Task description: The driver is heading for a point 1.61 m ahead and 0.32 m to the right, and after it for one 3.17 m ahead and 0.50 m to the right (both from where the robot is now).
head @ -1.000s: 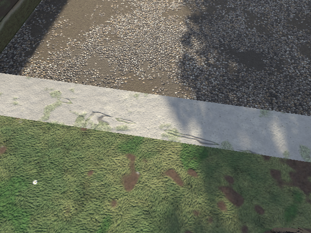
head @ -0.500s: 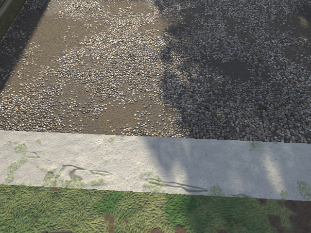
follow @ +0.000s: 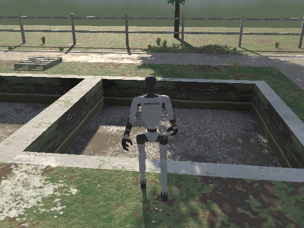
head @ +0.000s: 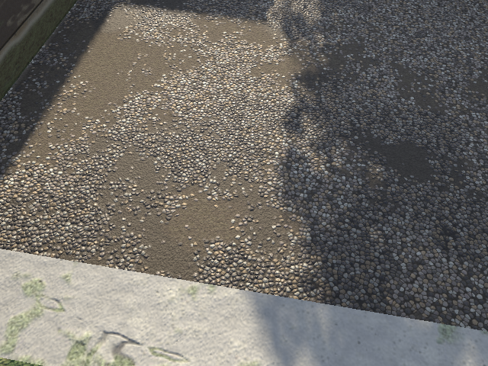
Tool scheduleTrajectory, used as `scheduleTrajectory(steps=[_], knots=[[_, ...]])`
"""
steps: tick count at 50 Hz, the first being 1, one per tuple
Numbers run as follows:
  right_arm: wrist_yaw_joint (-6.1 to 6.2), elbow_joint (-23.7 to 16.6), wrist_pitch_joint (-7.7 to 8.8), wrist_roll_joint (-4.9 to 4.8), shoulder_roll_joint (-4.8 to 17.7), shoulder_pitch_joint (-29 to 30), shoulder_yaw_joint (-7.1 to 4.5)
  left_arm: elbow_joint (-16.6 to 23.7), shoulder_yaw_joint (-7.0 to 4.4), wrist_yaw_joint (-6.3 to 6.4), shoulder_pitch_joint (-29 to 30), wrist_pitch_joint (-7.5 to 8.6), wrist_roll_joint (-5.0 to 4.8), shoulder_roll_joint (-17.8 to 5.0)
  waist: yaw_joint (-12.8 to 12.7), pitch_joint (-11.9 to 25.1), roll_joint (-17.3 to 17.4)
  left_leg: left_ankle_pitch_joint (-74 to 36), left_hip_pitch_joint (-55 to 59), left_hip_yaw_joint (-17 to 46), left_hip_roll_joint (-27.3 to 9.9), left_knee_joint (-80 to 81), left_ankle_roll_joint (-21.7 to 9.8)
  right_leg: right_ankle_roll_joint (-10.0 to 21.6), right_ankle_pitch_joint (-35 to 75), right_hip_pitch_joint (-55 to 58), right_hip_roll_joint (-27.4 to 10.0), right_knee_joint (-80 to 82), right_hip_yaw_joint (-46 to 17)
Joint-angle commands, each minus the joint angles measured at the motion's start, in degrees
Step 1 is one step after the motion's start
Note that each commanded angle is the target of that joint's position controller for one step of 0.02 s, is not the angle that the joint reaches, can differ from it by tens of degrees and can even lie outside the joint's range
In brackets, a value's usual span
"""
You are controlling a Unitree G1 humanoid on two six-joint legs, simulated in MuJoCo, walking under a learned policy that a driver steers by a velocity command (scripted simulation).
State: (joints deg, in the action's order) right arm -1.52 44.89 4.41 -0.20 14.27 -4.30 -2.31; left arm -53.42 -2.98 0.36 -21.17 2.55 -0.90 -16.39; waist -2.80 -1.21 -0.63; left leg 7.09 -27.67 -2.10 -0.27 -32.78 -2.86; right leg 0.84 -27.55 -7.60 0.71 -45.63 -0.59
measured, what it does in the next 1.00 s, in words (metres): walks ahead: right foot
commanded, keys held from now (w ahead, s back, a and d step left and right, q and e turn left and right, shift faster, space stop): w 0.12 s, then no key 0.88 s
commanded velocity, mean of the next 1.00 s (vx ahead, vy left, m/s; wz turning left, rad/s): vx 0.18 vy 0.00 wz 0.00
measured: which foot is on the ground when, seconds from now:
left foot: down 0.00-1.00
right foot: up 0.00-0.34, down 0.36-1.00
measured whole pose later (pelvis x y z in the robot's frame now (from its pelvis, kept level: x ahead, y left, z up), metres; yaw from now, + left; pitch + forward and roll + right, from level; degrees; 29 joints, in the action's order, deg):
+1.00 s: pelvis +0.18 +0.00 +0.01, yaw +0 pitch -1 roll +0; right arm 2.8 65.4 -2.0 0.2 7.4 -23.8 -1.6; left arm -61.4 -3.2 3.6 -13.2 -3.0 -0.6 -8.8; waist -0.3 -2.1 0.2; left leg 21.4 -4.3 -1.1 0.7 -26.6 -0.9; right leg -0.7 -7.1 -18.7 -1.1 -26.7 0.1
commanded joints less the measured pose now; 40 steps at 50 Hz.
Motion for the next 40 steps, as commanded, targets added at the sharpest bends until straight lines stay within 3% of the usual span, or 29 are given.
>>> scheduleTrajectory(steps=[1, 2, 3, 4, 5, 6, 8, 10, 12, 14, 16, 17, 18, 19, 20, 21, 22, 23, 24, 25, 26, 32, 33, 34, 35, 36, 40], knots=[[0.57, 2.23, -1.16, -0.48, 10.04, -19.24, -2.79, 5.09, -1.43, 0.14, -1.08, 2.41, -1.77, -7.46, 8.87, 12.88, 9.87, 7.06, 40.06, 34.42, -20.71, 14.27, -14.91, 1.19, -5.96, -35.90, -0.20, -33.17, -6.56], [0.73, 1.29, -1.15, 0.29, 7.83, -15.26, -2.15, 6.46, -1.42, 0.65, 2.96, 2.37, -1.64, -7.15, 7.50, 8.18, 5.67, 7.56, 32.54, 28.17, -18.47, 15.18, -12.78, 1.43, -1.54, -35.89, -3.21, -31.19, -4.53], [0.70, 0.74, -0.90, 0.67, 6.08, -11.40, -1.50, 7.26, -1.74, 1.14, 5.22, 2.03, -0.51, -7.06, 5.55, 4.21, 4.19, 6.71, 24.88, 23.48, -15.74, 17.42, -11.20, 1.45, 3.47, -34.21, -5.30, -26.14, -4.03], [0.75, 0.85, -0.26, 1.16, 4.91, -9.96, -1.24, 6.96, -1.96, 1.46, 3.76, 1.24, -0.46, -5.73, 3.43, 3.25, 6.63, 5.35, 20.67, 20.29, -13.78, 19.02, -10.24, 1.46, 6.73, -30.57, -6.86, -23.12, -4.48], [0.80, 1.02, 0.27, 1.22, 4.33, -9.76, -1.32, 6.23, -1.75, 1.33, 1.99, 0.47, -0.62, -4.00, 2.50, 2.66, 8.01, 3.43, 18.12, 18.26, -12.73, 20.15, -10.34, 1.07, 8.48, -27.75, -7.10, -21.33, -4.15], [0.87, 1.56, 0.70, 1.22, 4.36, -10.68, -1.47, 5.63, -1.73, 1.26, 1.00, -0.04, -0.40, -3.16, 2.12, 2.59, 7.16, 1.07, 16.56, 16.85, -12.45, 21.05, -11.08, 0.67, 9.40, -26.41, -7.13, -19.94, -3.65], [1.34, 2.96, 0.56, 1.50, 5.19, -11.98, -1.62, 6.10, -1.77, 1.53, 2.65, -0.86, 0.53, -2.47, 1.14, 0.58, 5.27, -15.96, 14.32, 12.53, -12.13, 19.95, -12.00, -0.73, 11.37, -26.04, -7.01, -14.40, -2.92], [2.01, 3.78, 0.13, 1.94, 4.53, -11.24, -1.44, 6.12, -0.76, 1.57, 4.48, -1.04, 1.35, 0.43, 0.52, 1.12, 4.45, -32.07, 12.55, 5.72, -9.80, 16.34, -10.14, -1.34, 17.87, -21.76, -7.17, -3.41, -2.42], [2.51, 5.12, -0.56, 1.52, 5.41, -12.68, -1.64, 5.93, -0.25, 1.32, 6.08, -1.52, 1.06, 1.38, 1.45, 2.94, 5.12, -37.83, 11.52, 3.02, -8.86, 14.27, -8.73, -1.19, 25.65, -16.28, -4.71, 3.36, -0.21], [2.58, 6.35, -1.22, 1.08, 5.92, -13.75, -1.76, 5.51, -0.27, 1.14, 7.15, -2.34, 1.09, 0.72, 2.25, 3.64, 5.31, -33.67, 11.33, 3.56, -9.53, 12.71, -8.60, -0.76, 27.18, -12.97, -3.52, 6.48, 0.06], [2.51, 7.47, -2.04, 0.04, 4.92, -14.07, -1.50, 5.48, -0.56, 1.13, 7.55, -2.87, 1.31, 0.13, 2.22, 2.80, 5.40, -27.54, 11.60, 4.86, -9.94, 10.15, -7.93, 0.65, 26.18, -10.81, -2.83, 9.85, 0.35], [2.52, 7.86, -2.28, -0.69, 3.89, -13.21, -1.15, 4.98, -0.57, 1.13, 6.00, -2.78, 1.77, 0.35, 1.00, 2.82, 5.31, -23.48, 11.16, 5.23, -9.63, 8.38, -7.05, 1.69, 29.13, -7.63, -2.80, 13.78, 0.43], [2.77, 8.70, -2.42, -0.62, 3.07, -14.22, -0.94, 4.32, -1.05, 1.38, 4.46, -2.70, 2.26, -1.40, 0.56, 2.82, 3.63, -16.99, 10.42, 4.97, -7.32, 5.97, -5.00, 2.50, 39.06, -3.67, -3.64, 17.73, -0.53], [3.08, 9.45, -2.41, 0.23, 1.92, -17.69, -0.85, 4.17, -1.66, 1.66, 3.62, -2.59, 2.48, -4.44, 2.39, 4.39, -1.26, -5.02, 9.33, 2.80, -2.60, 1.27, -1.76, 3.71, 56.78, 1.11, -7.87, 18.59, -4.38], [3.21, 11.97, -2.85, -0.03, -0.09, -26.41, -0.61, 4.11, -1.01, 1.73, 4.55, -2.65, 2.44, -3.13, 5.69, 7.68, -7.77, 8.62, 6.96, 2.85, 0.45, -2.54, 1.04, 8.65, 55.04, 5.50, -13.63, 16.58, -9.20], [3.61, 12.42, -3.75, -0.35, -0.95, -26.62, -0.26, 4.00, -0.29, 1.50, 5.99, -2.97, 1.83, -0.27, 4.97, 8.14, -11.87, 15.20, 7.71, 2.09, 0.55, -3.40, 2.40, 10.77, 44.45, 2.77, -14.60, 19.25, -12.59], [3.83, 11.77, -4.57, -0.14, -0.61, -25.39, -0.33, 4.01, -0.05, 1.25, 9.45, -3.46, 1.23, 0.88, 6.16, 6.57, -12.32, 14.89, 8.58, 2.57, -0.24, 0.25, 2.86, 9.90, 32.26, -0.77, -12.65, 21.28, -12.91], [4.06, 11.84, -5.36, 0.14, -0.45, -23.99, -0.32, 4.57, -0.08, 1.12, 12.84, -3.88, 0.73, 1.20, 6.58, 4.13, -9.31, 11.96, 10.91, 2.58, -0.80, 4.47, 2.61, 7.74, 26.01, -5.09, -10.27, 22.01, -11.25], [4.22, 12.39, -5.94, 0.64, 0.62, -22.56, -0.61, 4.65, -0.26, 1.08, 13.21, -3.92, 0.47, 1.12, 5.48, 1.74, -4.70, 11.57, 10.42, 2.36, -0.43, 6.32, 2.29, 5.63, 24.77, -6.62, -7.96, 21.65, -8.33], [4.22, 13.03, -6.28, 0.78, 0.14, -22.64, -0.51, 3.81, -0.65, 1.21, 11.95, -3.73, 0.55, 0.22, 4.85, 1.68, -2.82, 10.69, 10.06, 2.42, -0.25, 6.94, 2.06, 4.63, 25.02, -5.28, -7.39, 20.90, -7.36], [4.09, 13.93, -6.56, 0.72, -0.51, -23.32, -0.29, 2.81, -1.04, 1.25, 10.12, -3.72, 0.46, -0.37, 4.15, 2.12, -2.17, 9.64, 11.06, 2.72, -0.18, 7.01, 2.27, 4.39, 26.29, -4.47, -7.00, 20.65, -7.26], [4.28, 16.63, -6.28, 0.13, -1.28, -23.25, -0.28, -0.61, -1.27, 2.12, 8.67, -4.04, 0.22, 2.10, 2.83, 2.69, 0.31, 3.75, 11.87, 2.93, -0.83, 8.89, 2.87, 4.51, 33.14, 0.22, -5.46, 18.51, -4.84], [4.65, 14.61, -5.99, 0.48, 0.38, -18.34, -0.38, -1.66, -0.73, 2.20, 6.74, -3.76, 2.72, 1.35, 1.31, 2.65, 0.32, 4.08, 12.18, 4.42, -1.54, 10.17, 2.12, 3.32, 37.38, 0.52, -7.57, 19.43, -4.69], [4.79, 14.82, -5.94, 0.40, 0.26, -18.27, -0.46, -2.52, -0.78, 2.26, 6.56, -3.63, 2.76, 1.26, 1.60, 3.21, -0.48, 4.54, 13.37, 4.42, -1.51, 10.54, 2.05, 2.99, 38.20, 0.85, -7.47, 19.65, -4.60], [4.59, 17.79, -6.48, -0.03, -1.65, -23.49, -0.42, -2.45, -1.37, 2.34, 8.46, -4.10, 0.10, 1.71, 3.04, 2.13, -0.11, 3.98, 13.03, 3.04, -0.69, 9.67, 2.99, 3.25, 33.73, 0.57, -4.49, 18.90, -3.90], [4.51, 18.57, -6.72, -0.12, -2.02, -24.60, -0.29, -2.66, -1.15, 2.47, 8.40, -4.40, -0.47, 2.43, 2.99, 1.04, 0.79, 3.78, 12.33, 2.77, -0.72, 9.91, 3.00, 3.12, 31.42, 0.00, -4.28, 19.31, -3.37], [4.55, 19.46, -6.91, 0.31, -1.99, -24.99, -0.17, -4.11, -1.22, 2.81, 7.99, -4.90, 0.32, 2.93, 2.82, -1.16, 1.13, 5.40, 10.95, 2.91, -0.88, 11.27, 2.70, 2.41, 27.10, -0.66, -3.71, 20.56, -2.71]])
Keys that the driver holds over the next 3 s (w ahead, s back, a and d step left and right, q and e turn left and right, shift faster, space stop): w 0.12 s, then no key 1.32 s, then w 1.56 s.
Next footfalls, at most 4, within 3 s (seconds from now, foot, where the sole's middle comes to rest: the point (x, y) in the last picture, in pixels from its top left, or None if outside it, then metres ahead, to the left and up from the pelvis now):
0.36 right None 0.30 -0.13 -0.76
2.14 left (225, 358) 0.48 0.09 -0.76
2.50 right None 0.45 -0.10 -0.76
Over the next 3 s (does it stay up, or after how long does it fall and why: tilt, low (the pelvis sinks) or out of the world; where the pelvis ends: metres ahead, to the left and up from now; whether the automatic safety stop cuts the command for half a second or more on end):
stays up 0.44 -0.01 0.01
